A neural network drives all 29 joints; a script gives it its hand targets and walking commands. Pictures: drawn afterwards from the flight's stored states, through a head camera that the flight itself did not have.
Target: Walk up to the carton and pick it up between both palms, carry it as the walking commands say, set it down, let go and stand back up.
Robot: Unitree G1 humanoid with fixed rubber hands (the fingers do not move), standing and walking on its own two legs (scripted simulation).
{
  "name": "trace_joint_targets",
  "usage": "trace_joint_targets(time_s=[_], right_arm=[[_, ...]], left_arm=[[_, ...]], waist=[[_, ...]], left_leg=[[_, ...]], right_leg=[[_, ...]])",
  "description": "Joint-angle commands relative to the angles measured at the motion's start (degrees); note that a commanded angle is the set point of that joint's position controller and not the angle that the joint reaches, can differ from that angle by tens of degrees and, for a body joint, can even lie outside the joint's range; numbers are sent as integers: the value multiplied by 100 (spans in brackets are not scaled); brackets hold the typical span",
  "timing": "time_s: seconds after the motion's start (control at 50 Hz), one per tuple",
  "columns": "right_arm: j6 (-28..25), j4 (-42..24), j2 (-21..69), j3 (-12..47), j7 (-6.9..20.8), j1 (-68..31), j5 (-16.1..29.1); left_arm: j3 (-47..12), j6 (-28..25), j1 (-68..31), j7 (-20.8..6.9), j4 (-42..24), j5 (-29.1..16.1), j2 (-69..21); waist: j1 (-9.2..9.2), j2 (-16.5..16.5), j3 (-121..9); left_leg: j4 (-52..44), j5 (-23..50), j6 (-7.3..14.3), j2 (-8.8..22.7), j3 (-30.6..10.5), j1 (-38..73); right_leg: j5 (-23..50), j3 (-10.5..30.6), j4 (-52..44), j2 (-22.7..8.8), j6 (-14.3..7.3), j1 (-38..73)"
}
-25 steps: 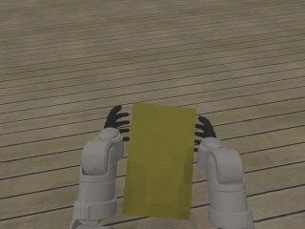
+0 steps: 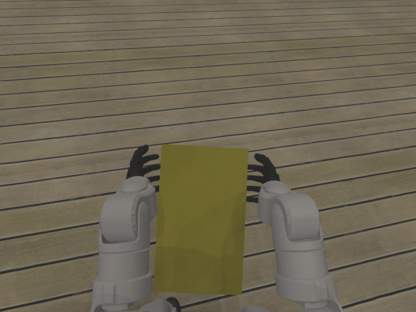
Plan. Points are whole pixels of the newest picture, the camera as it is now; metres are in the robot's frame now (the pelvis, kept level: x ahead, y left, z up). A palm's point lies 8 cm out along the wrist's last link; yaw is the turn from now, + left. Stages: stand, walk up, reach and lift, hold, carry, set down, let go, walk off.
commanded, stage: carry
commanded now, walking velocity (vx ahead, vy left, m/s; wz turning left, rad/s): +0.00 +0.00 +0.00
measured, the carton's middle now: (201, 207) +0.33 +0.02 -0.05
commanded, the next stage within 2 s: none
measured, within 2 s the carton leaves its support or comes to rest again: neither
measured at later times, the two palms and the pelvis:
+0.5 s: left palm (122, 85) +0.51 +0.20 +0.11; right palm (234, 99) +0.50 -0.04 +0.10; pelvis +0.21 +0.06 +0.01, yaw +3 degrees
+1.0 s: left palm (114, 59) +0.67 +0.26 +0.06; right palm (205, 69) +0.67 +0.02 +0.05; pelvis +0.37 +0.14 -0.01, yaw +1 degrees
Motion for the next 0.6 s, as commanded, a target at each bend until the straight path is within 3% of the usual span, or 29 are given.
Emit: trace_joint_targets(time_s=[0.0,0.06,0.1,0.18,0.22,0.24,0.26,0.28,0.3,0.32,0.38,0.42,0.46,0.48,0.5,0.54,0.58], right_arm=[[-849,-1904,6141,2072,1187,-2487,1675],[-888,-2059,5942,2254,1175,-2298,1614],[-851,-2075,5858,2431,1183,-2265,1645],[-572,-1612,5558,2379,1129,-1849,1504],[-397,-1365,5314,2247,1040,-1651,1394],[-329,-1287,5258,2194,1008,-1642,1367],[-269,-1174,5222,2201,991,-1719,1354],[-197,-1087,5142,2197,990,-1779,1358],[-151,-1039,5220,2265,992,-1963,1412],[-108,-973,5317,2269,997,-2073,1461],[-124,-1169,5520,2355,1049,-2573,1648],[-174,-1291,5735,2389,1102,-2826,1750],[-205,-1243,5828,2276,1075,-2748,1729],[-262,-1279,5891,2287,1077,-2762,1745],[-260,-1538,5918,2260,1026,-2703,1863],[-275,-1549,5908,2152,1006,-2483,1813],[-285,-1627,5863,2074,977,-2385,1792]], left_arm=[[-3458,-196,-2245,-1234,-1151,-2206,-6611],[-3242,-253,-1598,-1197,-908,-1986,-6495],[-3058,-249,-1182,-1167,-707,-1828,-6402],[-2961,-38,-972,-1086,-530,-1682,-6102],[-2822,148,-811,-1050,-273,-1645,-5930],[-2772,213,-894,-1022,-220,-1630,-5832],[-2684,256,-891,-1012,-69,-1568,-5722],[-2641,316,-827,-991,152,-1477,-5640],[-2648,343,-921,-991,273,-1449,-5699],[-2591,361,-1037,-991,339,-1474,-5798],[-2429,338,-1220,-990,310,-1485,-5953],[-2374,275,-1359,-982,260,-1498,-6138],[-2433,250,-1589,-949,69,-1609,-6191],[-2443,204,-1599,-959,50,-1619,-6219],[-2551,221,-1680,-893,-322,-1762,-6271],[-2702,249,-1677,-885,-495,-1835,-6313],[-2742,259,-1701,-865,-647,-1879,-6265]], waist=[[-121,1447,-3388],[-129,937,-3394],[-139,685,-3317],[-147,925,-2877],[-115,736,-2721],[-130,591,-2811],[-113,295,-2995],[-91,-38,-2988],[-102,-230,-2959],[-134,-304,-2844],[-112,-11,-2584],[-94,87,-2619],[-113,547,-2628],[-123,550,-2686],[-143,937,-2629],[-139,1300,-2641],[-149,1304,-2593]], left_leg=[[-1169,2856,393,1285,-1128,3197],[-995,3542,564,1277,-812,3236],[-858,4121,567,1225,-721,3027],[-521,4665,371,1060,-710,2789],[-175,4691,94,896,-616,2673],[-31,4324,-103,821,-637,2412],[292,3691,-297,735,-554,1932],[435,2618,-401,640,-586,1529],[350,1580,-457,598,-657,1216],[37,1409,-448,603,-812,1062],[-402,1862,-386,583,-815,1463],[-390,2768,-372,681,-779,1884],[-145,4232,-321,755,-801,2301],[-88,4755,-305,779,-842,2474],[74,5485,-253,829,-900,2741],[318,7044,-178,965,-973,3293],[526,8114,-149,967,-981,3614]], right_leg=[[672,88,-1080,-54,-97,-649],[860,-100,-2158,164,-116,-317],[1124,-274,-2756,316,-117,-7],[1478,-526,-3515,407,-159,261],[2698,-576,-4467,229,-170,729],[3715,-371,-4342,-97,-259,1238],[5432,-69,-3910,-549,-436,1940],[6684,188,-3612,-923,-588,2338],[7331,260,-3518,-1131,-731,2603],[7098,209,-3458,-1146,-769,2683],[5560,46,-3574,-798,-573,2046],[4852,-103,-3440,-633,-538,1752],[4386,-316,-3149,-467,-498,1408],[4008,-453,-3124,-326,-472,1286],[3480,-561,-3133,-173,-411,952],[1722,-934,-3175,329,-339,401],[1093,-1189,-3226,639,-302,98]])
